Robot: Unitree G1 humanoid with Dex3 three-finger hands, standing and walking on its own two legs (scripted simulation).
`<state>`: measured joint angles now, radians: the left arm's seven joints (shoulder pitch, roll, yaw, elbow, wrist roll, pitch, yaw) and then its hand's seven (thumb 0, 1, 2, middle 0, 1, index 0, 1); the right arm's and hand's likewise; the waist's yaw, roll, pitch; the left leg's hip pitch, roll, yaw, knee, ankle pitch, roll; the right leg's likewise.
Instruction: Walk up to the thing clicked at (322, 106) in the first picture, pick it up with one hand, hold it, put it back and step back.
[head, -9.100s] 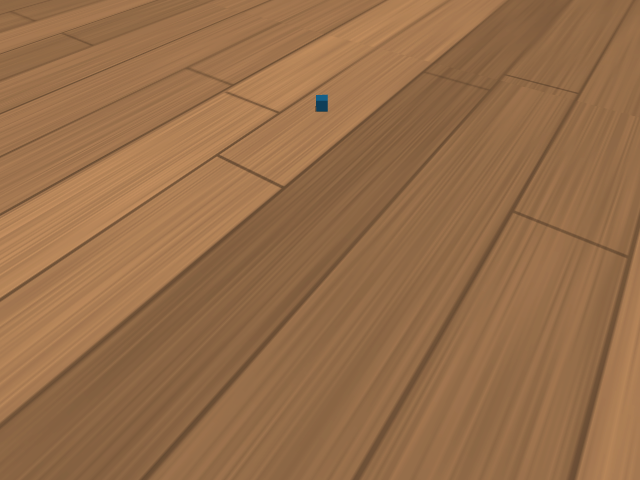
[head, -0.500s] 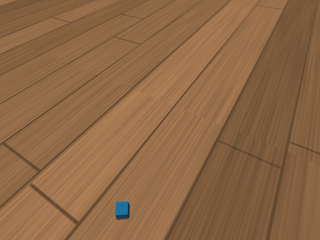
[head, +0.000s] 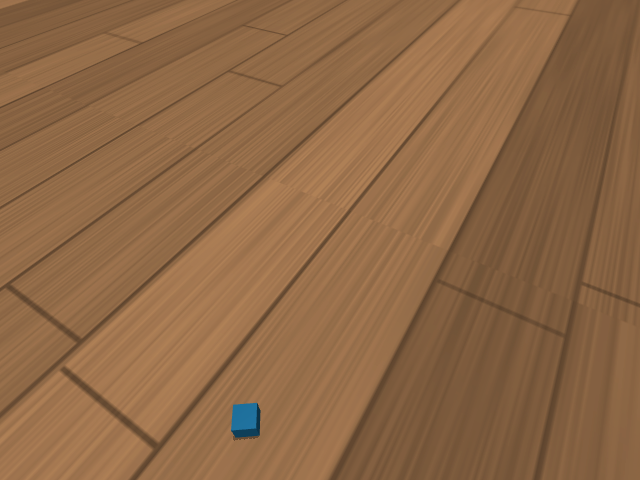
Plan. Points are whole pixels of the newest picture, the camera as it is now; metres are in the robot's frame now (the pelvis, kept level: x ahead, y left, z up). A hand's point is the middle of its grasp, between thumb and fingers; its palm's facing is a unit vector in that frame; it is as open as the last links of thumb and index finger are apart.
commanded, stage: stand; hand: left
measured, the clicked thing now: (246, 420) +0.43 +0.27 -0.75
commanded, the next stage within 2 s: walk up in 0.14 s
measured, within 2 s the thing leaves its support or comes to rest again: neither
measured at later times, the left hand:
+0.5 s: hand out of the picture +0.06 +0.37 -0.17, palm faces +0.03 -0.90 -0.43, open 7.4 cm
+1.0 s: hand out of the picture +0.08 +0.32 -0.17, palm faces -0.02 -0.95 -0.32, open 7.4 cm
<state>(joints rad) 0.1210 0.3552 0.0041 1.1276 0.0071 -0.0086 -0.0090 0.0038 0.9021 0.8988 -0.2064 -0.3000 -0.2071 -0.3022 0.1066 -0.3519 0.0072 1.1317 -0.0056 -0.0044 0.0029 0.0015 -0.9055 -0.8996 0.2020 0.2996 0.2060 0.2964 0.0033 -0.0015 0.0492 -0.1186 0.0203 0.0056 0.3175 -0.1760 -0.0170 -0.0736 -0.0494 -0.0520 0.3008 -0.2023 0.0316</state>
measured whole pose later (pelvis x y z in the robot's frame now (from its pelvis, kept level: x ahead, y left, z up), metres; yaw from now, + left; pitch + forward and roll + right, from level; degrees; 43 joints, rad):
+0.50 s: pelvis -0.01 +0.07 -0.02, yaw +3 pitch -2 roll +0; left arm 0.13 0.44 0.05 0.99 0.01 0.02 0.03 0.00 0.90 0.90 -0.21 -0.30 -0.21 -0.30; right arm 0.15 -0.38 -0.07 0.96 -0.03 0.04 0.04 0.00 -0.91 -0.90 0.20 0.30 0.20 0.30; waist 0.01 -0.03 0.15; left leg -0.27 0.00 -0.03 0.61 -0.31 -0.01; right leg -0.29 -0.07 0.07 0.82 -0.52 0.00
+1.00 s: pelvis -0.02 +0.07 -0.02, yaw +0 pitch -2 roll +1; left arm 0.12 0.36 0.03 0.93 0.01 0.03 -0.03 0.00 0.90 0.90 -0.21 -0.30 -0.21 -0.30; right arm 0.16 -0.37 -0.03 0.96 -0.01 -0.02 -0.02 0.00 -0.91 -0.90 0.20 0.30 0.21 0.30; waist 0.01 -0.04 0.13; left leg -0.17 -0.02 0.00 0.52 -0.30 0.01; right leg -0.25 0.00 -0.01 0.60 -0.31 -0.03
